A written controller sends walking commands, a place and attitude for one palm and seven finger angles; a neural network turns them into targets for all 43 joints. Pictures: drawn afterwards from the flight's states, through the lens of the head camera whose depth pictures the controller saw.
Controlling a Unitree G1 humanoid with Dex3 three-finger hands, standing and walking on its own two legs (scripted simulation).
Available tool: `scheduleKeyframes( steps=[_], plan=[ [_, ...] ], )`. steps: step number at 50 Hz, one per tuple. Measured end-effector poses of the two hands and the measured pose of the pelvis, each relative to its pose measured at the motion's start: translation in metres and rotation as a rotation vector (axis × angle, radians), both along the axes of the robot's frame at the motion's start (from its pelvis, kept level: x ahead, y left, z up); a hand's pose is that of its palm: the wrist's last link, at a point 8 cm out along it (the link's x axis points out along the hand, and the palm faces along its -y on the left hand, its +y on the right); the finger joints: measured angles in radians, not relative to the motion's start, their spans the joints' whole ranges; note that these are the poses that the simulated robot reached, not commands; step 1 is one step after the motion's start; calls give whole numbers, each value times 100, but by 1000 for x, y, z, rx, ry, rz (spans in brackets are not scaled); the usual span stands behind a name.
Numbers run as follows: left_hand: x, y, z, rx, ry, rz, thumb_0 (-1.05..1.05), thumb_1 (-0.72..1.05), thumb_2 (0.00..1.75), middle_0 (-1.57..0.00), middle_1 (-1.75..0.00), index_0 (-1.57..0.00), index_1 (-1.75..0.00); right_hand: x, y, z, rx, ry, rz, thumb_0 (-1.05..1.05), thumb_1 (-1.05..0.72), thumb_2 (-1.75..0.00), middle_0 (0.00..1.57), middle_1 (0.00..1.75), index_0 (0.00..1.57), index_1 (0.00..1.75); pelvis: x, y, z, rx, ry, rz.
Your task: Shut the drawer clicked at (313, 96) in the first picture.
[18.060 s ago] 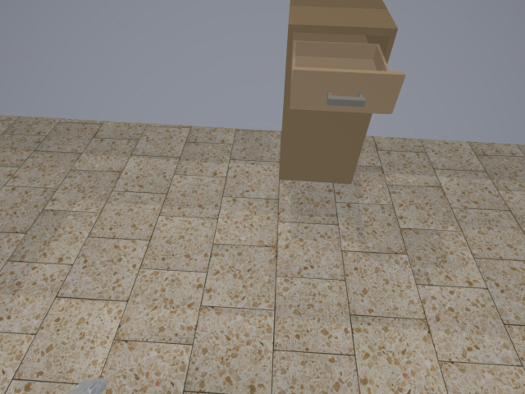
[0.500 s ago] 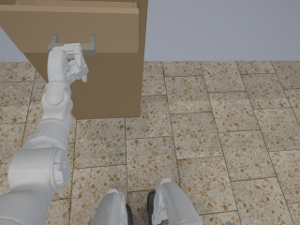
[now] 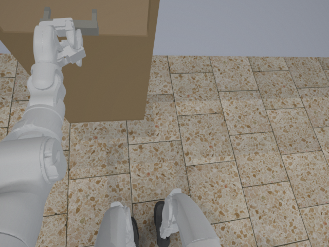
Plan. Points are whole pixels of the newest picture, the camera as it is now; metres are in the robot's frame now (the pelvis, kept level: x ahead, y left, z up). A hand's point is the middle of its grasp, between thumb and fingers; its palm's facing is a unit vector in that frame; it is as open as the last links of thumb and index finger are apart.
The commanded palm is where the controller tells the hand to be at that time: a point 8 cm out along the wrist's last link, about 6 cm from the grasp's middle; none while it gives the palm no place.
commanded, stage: pull the fist back off the drawer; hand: left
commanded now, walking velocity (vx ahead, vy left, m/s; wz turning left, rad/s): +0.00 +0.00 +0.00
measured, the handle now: (71, 20) +0.63 +0.14 +0.06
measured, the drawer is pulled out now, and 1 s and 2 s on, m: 0.00 0.00 0.00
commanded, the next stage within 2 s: draw the hand back to the body in 0.80 s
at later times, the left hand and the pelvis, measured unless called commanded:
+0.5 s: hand (79, 47) +0.56 +0.12 +0.05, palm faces -0.03 -1.00 -0.04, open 2.7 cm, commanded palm +0.54 +0.14 +0.06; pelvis -0.01 +0.01 +0.00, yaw +0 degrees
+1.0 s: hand (76, 56) +0.52 +0.13 +0.06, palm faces -0.01 -1.00 -0.04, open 3.3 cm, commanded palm +0.47 +0.17 +0.08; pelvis +0.05 +0.00 +0.03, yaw +0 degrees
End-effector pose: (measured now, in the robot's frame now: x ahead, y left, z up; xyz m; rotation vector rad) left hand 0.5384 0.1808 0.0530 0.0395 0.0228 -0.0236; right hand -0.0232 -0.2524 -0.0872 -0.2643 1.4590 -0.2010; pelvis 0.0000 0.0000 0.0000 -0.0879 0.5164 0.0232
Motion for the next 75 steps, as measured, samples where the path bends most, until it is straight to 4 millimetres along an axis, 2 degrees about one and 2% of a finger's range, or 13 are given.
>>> scheduleKeyframes(
  steps=[10, 19, 24, 29, 35, 42, 47, 50, 57, 62, 66, 71, 75],
  plan=[
    [3, 4, -1, 4, -1, -4, -11, 57, 96, -140, -160, -140, -160, -11, 1, 3, -37, 6, 22, 0, -90, -90, 20, 30, 20, 30, -10, 5, -6, -16, 13, 19],
    [2, 4, 0, 3, 5, -5, -10, 59, 94, -140, -160, -140, -160, -19, 5, 5, -27, 19, 16, 0, -90, -90, 20, 30, 20, 30, -12, 9, -7, -20, 12, 19],
    [-1, -1, 2, 1, 3, -6, -7, 66, 92, -140, -160, -140, -160, -17, 10, 4, -2, 20, 1, 0, -90, -90, 20, 30, 20, 30, -7, 10, -3, -15, 4, 10],
    [-5, -8, 3, -11, 6, -1, -5, 75, 92, -140, -160, -140, -160, -5, 13, 4, 30, 7, -14, 0, -90, -90, 20, 30, 20, 30, 2, 10, 3, -5, -7, -1],
    [-10, -11, 1, -16, 9, 16, -3, 83, 91, -140, -160, -140, -160, 21, 13, 4, 57, -35, -27, 0, -90, -90, 20, 30, 20, 30, 16, 7, 11, 11, -17, -20],
    [-22, -4, -5, 0, 18, 32, 0, 88, 90, -140, -160, -140, -160, 64, 8, 6, 76, -91, -11, 0, -91, -90, 20, 30, 20, 30, 32, 2, 21, 25, -32, -27],
    [-27, -1, 1, -3, -11, 25, 1, 89, 90, -140, -160, -140, -160, 92, 2, 7, 71, -122, 16, 0, -91, -90, 20, 30, 20, 30, 40, -1, 25, 28, -38, -19],
    [-35, 2, 12, 1, -33, 16, 1, 90, 90, -140, -160, -140, -160, 107, -2, 12, 73, -154, 13, 0, -91, -90, 20, 30, 20, 30, 46, -2, 31, 31, -48, -24],
    [-85, 14, 47, 14, 9, 8, 2, 90, 90, -139, -160, -140, -160, 151, 1, 41, 115, -289, 21, 1, -91, -90, 20, 30, 19, 30, 63, -4, 62, 50, -133, -45],
    [-114, 28, 63, 0, -1, 44, 2, 90, 90, -140, -160, -140, -160, 186, -1, 58, 96, -410, 70, 1, -91, -90, 20, 30, 20, 30, 65, -6, 70, 49, -197, -27],
    [-139, 32, 86, 3, -51, 23, 2, 90, 90, -140, -160, -140, -160, 210, 0, 73, 85, -511, 101, 1, -91, -90, 20, 30, 19, 30, 65, -4, 76, 49, -242, -16],
    [-168, 39, 104, 14, -45, -4, 2, 90, 90, -140, -160, -140, -160, 231, 9, 88, 96, -619, 135, 1, -91, -90, 20, 30, 19, 30, 61, -1, 83, 55, -299, -9],
    [-192, 48, 114, 122, 21, 67, 1, 90, 90, -140, -160, -140, -160, 241, 19, 102, 95, -658, 127, 1, -91, -90, 20, 30, 19, 30, 57, 0, 93, 63, -362, -11]
  ],
)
